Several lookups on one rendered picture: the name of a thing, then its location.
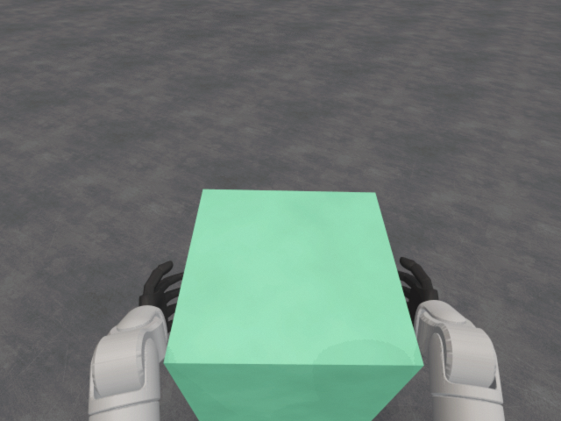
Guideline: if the left robot hand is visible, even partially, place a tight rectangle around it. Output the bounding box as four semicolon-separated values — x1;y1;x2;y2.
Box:
138;261;184;333

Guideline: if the right robot hand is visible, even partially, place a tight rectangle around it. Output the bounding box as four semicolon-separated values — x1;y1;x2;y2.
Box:
397;257;439;327

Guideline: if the left robot forearm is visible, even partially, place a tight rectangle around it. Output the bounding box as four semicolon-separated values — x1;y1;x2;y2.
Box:
89;305;167;421

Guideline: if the carton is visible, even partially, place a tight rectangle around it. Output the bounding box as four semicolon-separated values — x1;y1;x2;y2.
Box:
164;189;424;421

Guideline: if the right robot forearm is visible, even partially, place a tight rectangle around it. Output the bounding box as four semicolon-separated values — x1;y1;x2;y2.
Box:
414;300;505;421

